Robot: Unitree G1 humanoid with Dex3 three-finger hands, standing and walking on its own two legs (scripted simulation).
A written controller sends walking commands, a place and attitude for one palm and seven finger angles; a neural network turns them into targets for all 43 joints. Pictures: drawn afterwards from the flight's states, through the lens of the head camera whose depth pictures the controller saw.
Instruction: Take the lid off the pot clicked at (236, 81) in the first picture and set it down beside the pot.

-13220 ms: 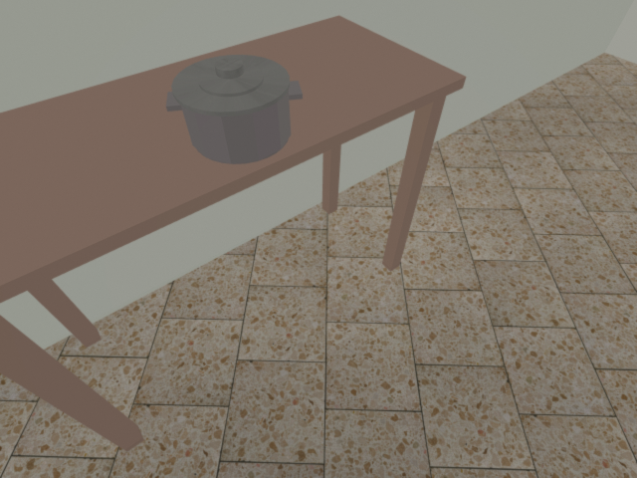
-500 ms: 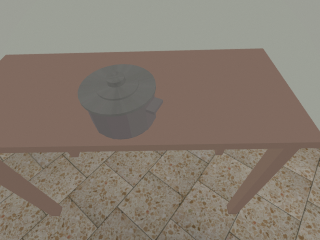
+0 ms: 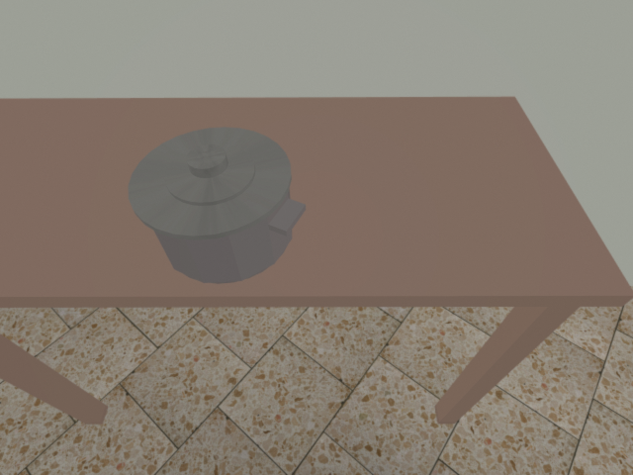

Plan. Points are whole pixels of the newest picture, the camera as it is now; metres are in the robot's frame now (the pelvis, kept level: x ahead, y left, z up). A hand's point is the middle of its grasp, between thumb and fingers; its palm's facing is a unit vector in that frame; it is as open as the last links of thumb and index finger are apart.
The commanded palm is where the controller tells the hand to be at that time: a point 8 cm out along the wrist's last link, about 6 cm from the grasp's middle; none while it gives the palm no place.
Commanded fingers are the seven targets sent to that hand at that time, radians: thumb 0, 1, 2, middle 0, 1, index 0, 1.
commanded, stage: look again from close up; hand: left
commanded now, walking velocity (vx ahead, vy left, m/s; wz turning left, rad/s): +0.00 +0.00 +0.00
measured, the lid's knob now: (207, 160) +0.45 +0.17 +0.16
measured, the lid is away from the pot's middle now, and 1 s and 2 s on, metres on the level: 0.00 0.00 0.00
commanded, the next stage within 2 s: lift the closed hand beside the body in 0.46 s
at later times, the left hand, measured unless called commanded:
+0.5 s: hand out of the picture +0.00 +0.16 -0.17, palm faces +0.02 -0.98 -0.20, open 7.3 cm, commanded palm none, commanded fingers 0.00 0.90 0.90 -0.20 -0.30 -0.20 -0.30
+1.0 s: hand out of the picture +0.09 +0.20 -0.01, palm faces +0.26 -0.94 -0.24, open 4.1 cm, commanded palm +0.04 +0.25 +0.03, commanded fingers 0.00 0.90 0.90 -1.21 -1.40 -1.21 -1.40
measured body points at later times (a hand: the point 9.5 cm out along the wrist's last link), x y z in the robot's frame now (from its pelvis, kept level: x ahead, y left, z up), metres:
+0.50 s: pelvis -0.01 -0.01 +0.00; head +0.02 -0.02 +0.45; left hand +0.00 +0.21 -0.16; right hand -0.01 -0.22 -0.16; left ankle -0.04 +0.10 -0.74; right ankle +0.00 -0.12 -0.74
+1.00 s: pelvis -0.05 -0.01 +0.00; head -0.07 -0.01 +0.45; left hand +0.07 +0.25 +0.01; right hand +0.22 -0.22 +0.00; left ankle -0.04 +0.10 -0.74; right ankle +0.00 -0.12 -0.74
